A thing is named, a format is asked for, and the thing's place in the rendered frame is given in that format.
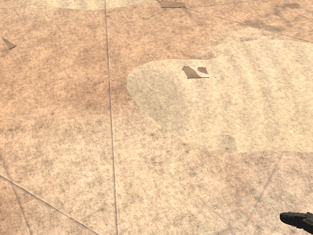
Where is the right robot hand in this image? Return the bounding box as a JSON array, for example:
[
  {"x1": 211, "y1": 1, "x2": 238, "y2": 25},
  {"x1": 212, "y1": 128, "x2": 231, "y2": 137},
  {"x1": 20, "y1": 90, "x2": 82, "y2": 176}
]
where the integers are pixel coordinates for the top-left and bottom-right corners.
[{"x1": 280, "y1": 211, "x2": 313, "y2": 235}]

